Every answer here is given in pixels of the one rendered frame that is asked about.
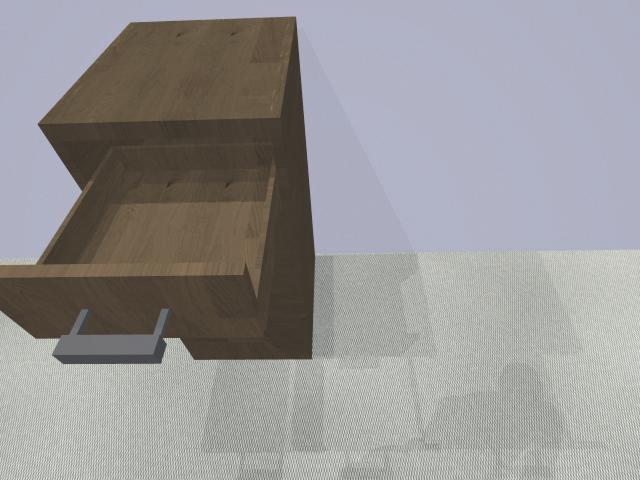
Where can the cabinet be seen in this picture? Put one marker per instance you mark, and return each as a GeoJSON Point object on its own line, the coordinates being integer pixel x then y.
{"type": "Point", "coordinates": [208, 82]}

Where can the handle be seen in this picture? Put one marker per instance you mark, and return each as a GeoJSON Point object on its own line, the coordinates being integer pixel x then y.
{"type": "Point", "coordinates": [76, 348]}

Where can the drawer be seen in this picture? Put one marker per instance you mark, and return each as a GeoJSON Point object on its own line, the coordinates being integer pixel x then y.
{"type": "Point", "coordinates": [190, 227]}

